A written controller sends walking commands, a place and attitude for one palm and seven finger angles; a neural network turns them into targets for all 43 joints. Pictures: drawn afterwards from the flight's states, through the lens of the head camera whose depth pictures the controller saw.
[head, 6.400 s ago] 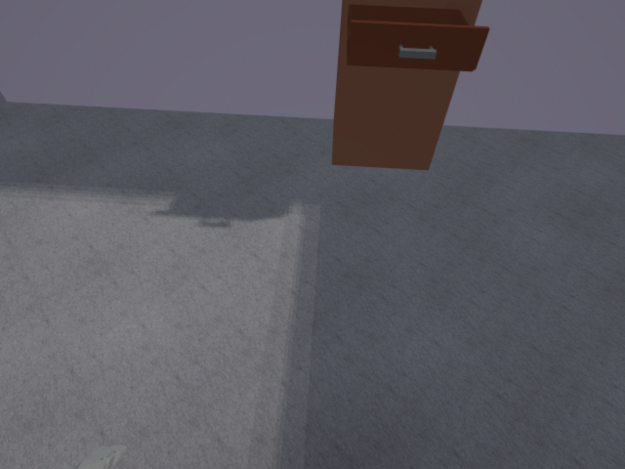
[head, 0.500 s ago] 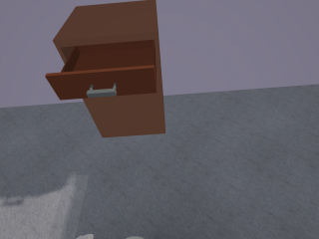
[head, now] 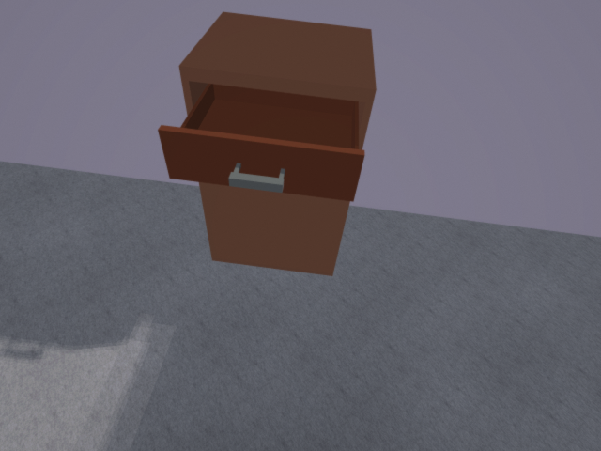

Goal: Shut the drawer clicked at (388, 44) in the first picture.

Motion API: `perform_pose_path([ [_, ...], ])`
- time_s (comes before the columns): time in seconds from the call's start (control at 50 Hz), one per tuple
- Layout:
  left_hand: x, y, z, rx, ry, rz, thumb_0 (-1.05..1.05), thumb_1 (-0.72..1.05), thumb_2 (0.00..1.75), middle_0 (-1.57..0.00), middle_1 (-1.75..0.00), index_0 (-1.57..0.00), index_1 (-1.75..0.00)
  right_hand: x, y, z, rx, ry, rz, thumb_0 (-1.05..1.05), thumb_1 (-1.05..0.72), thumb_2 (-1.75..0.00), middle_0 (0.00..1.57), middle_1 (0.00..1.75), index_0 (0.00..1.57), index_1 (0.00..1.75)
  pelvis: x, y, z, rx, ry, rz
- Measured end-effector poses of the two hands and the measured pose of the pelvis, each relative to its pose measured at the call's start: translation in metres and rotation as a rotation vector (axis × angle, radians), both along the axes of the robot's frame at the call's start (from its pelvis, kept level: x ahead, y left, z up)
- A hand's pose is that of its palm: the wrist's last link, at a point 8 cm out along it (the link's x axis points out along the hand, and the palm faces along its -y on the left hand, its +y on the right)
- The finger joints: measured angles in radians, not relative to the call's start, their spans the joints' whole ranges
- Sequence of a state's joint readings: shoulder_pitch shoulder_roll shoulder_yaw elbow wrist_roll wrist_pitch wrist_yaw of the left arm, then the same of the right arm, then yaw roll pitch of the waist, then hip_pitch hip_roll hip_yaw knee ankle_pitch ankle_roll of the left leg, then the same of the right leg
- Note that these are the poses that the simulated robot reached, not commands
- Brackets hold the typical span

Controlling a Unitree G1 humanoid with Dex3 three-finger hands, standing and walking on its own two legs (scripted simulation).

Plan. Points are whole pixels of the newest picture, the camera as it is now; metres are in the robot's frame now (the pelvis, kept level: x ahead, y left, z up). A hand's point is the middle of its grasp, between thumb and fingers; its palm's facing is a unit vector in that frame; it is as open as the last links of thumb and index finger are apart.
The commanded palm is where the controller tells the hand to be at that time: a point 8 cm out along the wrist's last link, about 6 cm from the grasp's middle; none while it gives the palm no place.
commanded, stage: take the last steps up to it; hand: left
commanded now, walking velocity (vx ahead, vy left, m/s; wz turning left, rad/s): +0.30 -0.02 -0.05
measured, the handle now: (258, 176) +0.68 +0.17 -0.06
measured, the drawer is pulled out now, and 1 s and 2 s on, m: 0.23 0.23 0.23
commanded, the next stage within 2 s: come to a stop and stand still in 0.80 s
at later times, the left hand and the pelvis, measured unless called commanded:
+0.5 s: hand (234, 356) +0.31 +0.15 -0.17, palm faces -0.05 -0.98 -0.19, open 7.4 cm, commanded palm none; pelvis +0.18 -0.02 -0.02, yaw -2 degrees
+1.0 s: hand (229, 379) +0.27 +0.14 -0.18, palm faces +0.12 -0.98 -0.15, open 7.3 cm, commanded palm none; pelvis +0.32 -0.01 +0.00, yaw +0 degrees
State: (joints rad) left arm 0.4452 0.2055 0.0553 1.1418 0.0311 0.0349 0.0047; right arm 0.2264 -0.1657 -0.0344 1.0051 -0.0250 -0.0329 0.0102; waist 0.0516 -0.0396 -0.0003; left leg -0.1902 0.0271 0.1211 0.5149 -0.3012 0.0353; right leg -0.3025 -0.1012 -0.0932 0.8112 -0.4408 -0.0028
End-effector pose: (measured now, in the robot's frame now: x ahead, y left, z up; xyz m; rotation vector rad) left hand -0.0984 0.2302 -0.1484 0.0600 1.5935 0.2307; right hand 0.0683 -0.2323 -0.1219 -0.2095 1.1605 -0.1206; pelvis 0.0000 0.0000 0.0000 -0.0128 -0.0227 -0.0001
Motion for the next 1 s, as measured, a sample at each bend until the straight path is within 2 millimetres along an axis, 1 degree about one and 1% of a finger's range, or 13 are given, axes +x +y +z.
perform_pose_path([
  [0.06,0.037,0.012,0.003,-0.006,-0.053,-0.022,0.01,0.91,0.90,-0.20,-0.30,-0.20,-0.30,-0.012,0.009,0.003,-0.015,0.041,-0.046,0.00,-0.93,-0.90,0.20,0.29,0.20,0.30,0.014,0.010,0.006,-0.002,-0.003,0.005],
  [0.16,0.117,0.023,0.005,0.001,-0.194,-0.054,0.01,0.91,0.90,-0.20,-0.30,-0.20,-0.30,-0.041,0.023,0.000,0.000,0.172,-0.093,0.00,-0.93,-0.90,0.20,0.29,0.20,0.30,0.041,0.018,0.009,0.011,-0.006,0.005],
  [0.3,0.233,0.015,0.006,0.003,-0.323,-0.130,0.00,0.91,0.90,-0.20,-0.30,-0.20,-0.30,-0.068,0.045,-0.009,0.057,0.337,-0.182,0.00,-0.92,-0.90,0.20,0.29,0.20,0.30,0.087,0.014,0.004,0.025,-0.005,-0.006],
  [0.42,0.341,-0.014,0.009,0.002,-0.415,-0.225,0.00,0.91,0.90,-0.20,-0.30,-0.20,-0.30,-0.068,0.049,-0.017,0.113,0.466,-0.249,0.00,-0.91,-0.90,0.20,0.29,0.20,0.30,0.136,-0.003,-0.006,0.023,0.001,-0.019],
  [0.46,0.374,-0.025,0.007,0.007,-0.454,-0.248,0.00,0.91,0.90,-0.20,-0.30,-0.20,-0.30,-0.060,0.044,-0.023,0.128,0.505,-0.263,0.01,-0.91,-0.90,0.20,0.29,0.20,0.30,0.156,-0.013,-0.013,0.018,0.001,-0.025],
  [0.5,0.398,-0.035,0.003,0.021,-0.497,-0.251,0.00,0.91,0.90,-0.20,-0.30,-0.20,-0.30,-0.045,0.033,-0.031,0.141,0.528,-0.270,0.01,-0.91,-0.90,0.20,0.29,0.20,0.30,0.175,-0.025,-0.022,0.027,-0.003,-0.029],
  [0.56,0.407,-0.044,0.005,0.029,-0.496,-0.221,0.00,0.91,0.90,-0.20,-0.30,-0.20,-0.30,0.000,0.011,-0.036,0.129,0.481,-0.256,0.01,-0.91,-0.90,0.20,0.29,0.20,0.30,0.194,-0.035,-0.019,0.016,-0.022,-0.021],
  [0.62,0.398,-0.047,0.010,0.042,-0.434,-0.183,0.00,0.91,0.90,-0.20,-0.30,-0.21,-0.30,0.063,-0.013,-0.035,0.101,0.367,-0.215,0.01,-0.91,-0.90,0.20,0.29,0.20,0.30,0.212,-0.040,-0.009,0.014,-0.020,-0.019],
  [0.66,0.393,-0.042,0.016,0.073,-0.398,-0.161,-0.01,0.94,0.90,-0.21,-0.30,-0.21,-0.30,0.108,-0.025,-0.032,0.085,0.280,-0.183,0.01,-0.91,-0.90,0.20,0.29,0.20,0.30,0.223,-0.043,-0.003,0.014,-0.013,-0.016],
  [0.74,0.380,-0.036,0.022,0.082,-0.311,-0.149,-0.01,0.94,0.90,-0.20,-0.30,-0.21,-0.30,0.189,-0.038,-0.023,0.070,0.133,-0.134,0.01,-0.91,-0.90,0.19,0.29,0.20,0.30,0.245,-0.043,0.004,0.016,0.003,-0.016],
  [0.86,0.366,-0.038,0.017,0.039,-0.217,-0.086,0.00,0.92,0.90,-0.20,-0.30,-0.20,-0.30,0.276,-0.032,-0.011,0.058,0.036,-0.054,0.00,-0.92,-0.90,0.19,0.29,0.19,0.30,0.280,-0.036,0.007,0.006,0.015,-0.013],
  [0.94,0.360,-0.038,0.007,0.002,-0.158,-0.030,0.00,0.91,0.90,-0.20,-0.30,-0.20,-0.30,0.319,-0.015,-0.008,0.045,0.014,0.000,0.00,-0.91,-0.90,0.19,0.29,0.19,0.30,0.304,-0.024,0.004,-0.006,0.017,-0.005],
  [1.0,0.360,-0.036,-0.004,-0.021,-0.108,-0.005,0.00,0.91,0.90,-0.20,-0.30,-0.20,-0.30,0.342,0.002,-0.009,0.030,-0.001,0.025,0.00,-0.91,-0.90,0.19,0.29,0.20,0.30,0.320,-0.014,-0.001,-0.003,0.010,-0.003],
])
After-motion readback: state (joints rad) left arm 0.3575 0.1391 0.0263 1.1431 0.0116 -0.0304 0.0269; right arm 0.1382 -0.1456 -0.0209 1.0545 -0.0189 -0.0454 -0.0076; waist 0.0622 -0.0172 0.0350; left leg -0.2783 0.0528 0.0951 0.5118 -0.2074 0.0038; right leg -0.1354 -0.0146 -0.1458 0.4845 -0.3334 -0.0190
